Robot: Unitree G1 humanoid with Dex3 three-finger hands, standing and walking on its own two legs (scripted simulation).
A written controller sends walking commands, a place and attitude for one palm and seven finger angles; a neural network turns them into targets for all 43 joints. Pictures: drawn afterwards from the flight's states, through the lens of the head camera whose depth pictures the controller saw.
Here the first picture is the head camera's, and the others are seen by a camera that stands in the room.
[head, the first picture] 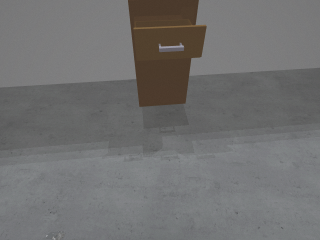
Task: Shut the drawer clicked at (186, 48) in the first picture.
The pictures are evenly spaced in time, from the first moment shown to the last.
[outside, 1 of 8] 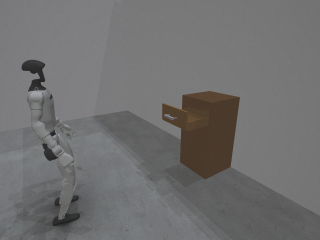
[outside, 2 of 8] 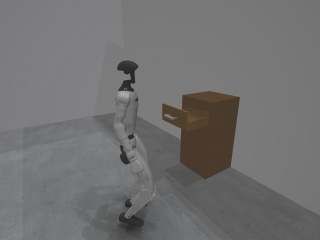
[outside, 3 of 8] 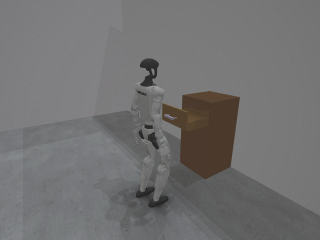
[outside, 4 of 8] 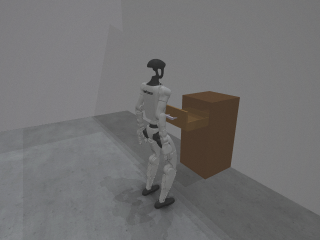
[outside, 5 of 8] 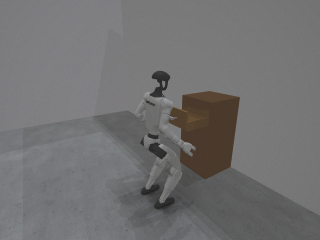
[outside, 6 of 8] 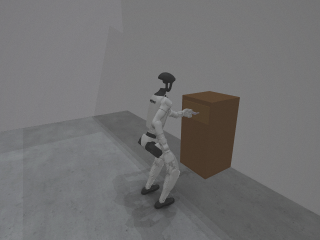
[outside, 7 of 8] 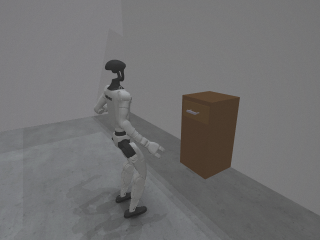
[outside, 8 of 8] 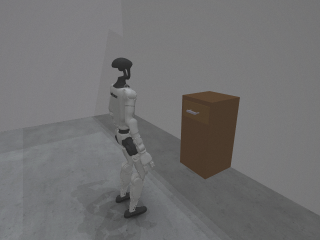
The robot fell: no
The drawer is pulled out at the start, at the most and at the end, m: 0.30 0.30 0.00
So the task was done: yes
